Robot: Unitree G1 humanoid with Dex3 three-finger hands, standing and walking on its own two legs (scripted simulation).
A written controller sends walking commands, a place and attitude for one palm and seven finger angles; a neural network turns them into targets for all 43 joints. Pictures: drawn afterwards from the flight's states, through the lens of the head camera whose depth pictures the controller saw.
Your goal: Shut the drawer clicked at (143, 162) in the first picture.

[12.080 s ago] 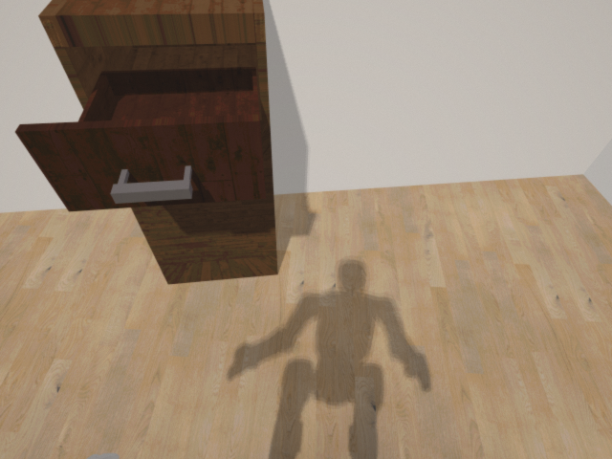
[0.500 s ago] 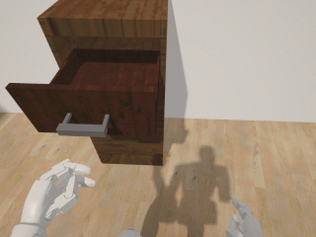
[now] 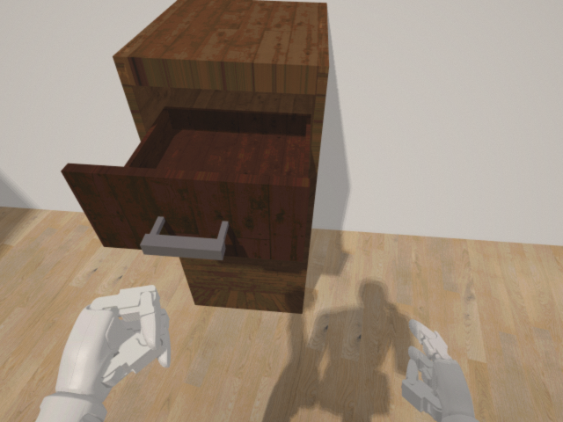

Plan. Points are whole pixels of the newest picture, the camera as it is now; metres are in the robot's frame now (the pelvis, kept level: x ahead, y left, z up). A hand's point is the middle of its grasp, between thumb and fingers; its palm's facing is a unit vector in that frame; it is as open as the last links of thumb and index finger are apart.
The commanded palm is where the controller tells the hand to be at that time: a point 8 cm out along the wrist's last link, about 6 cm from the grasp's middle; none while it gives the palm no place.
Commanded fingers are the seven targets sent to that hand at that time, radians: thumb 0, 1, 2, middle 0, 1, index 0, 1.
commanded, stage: raise the hand and make a fist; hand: left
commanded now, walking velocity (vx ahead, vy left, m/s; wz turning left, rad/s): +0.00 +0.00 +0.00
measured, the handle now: (187, 236) +0.37 +0.19 +0.07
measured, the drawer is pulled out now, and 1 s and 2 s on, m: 0.28 0.28 0.28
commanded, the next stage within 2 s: bring the fist close to the handle in 0.66 s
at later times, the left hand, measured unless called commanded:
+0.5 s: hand (160, 330) +0.18 +0.14 +0.15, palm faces +0.01 -0.99 -0.10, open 3.3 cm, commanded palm +0.14 +0.20 +0.17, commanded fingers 0.00 0.90 0.90 -1.40 -1.60 -1.40 -1.60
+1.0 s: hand (156, 321) +0.20 +0.16 +0.13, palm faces +0.04 -1.00 -0.08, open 3.3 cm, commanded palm +0.17 +0.21 +0.14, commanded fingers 0.00 0.90 0.90 -1.40 -1.60 -1.40 -1.60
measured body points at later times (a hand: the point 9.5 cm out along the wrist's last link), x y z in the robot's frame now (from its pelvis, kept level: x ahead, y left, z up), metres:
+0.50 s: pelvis +0.00 -0.02 +0.01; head -0.03 -0.04 +0.46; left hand +0.17 +0.20 +0.16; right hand +0.19 -0.24 -0.04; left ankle +0.06 +0.10 -0.70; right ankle -0.04 -0.13 -0.70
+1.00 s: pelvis +0.02 -0.04 +0.02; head -0.01 -0.06 +0.46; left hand +0.19 +0.21 +0.14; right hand +0.22 -0.26 -0.04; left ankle +0.06 +0.10 -0.70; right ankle -0.04 -0.13 -0.70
